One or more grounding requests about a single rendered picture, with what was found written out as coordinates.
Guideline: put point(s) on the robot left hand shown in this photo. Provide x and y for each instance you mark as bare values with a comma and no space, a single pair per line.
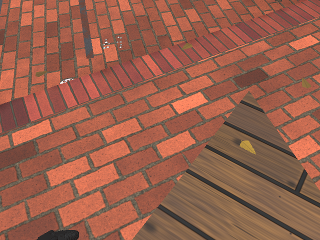
60,235

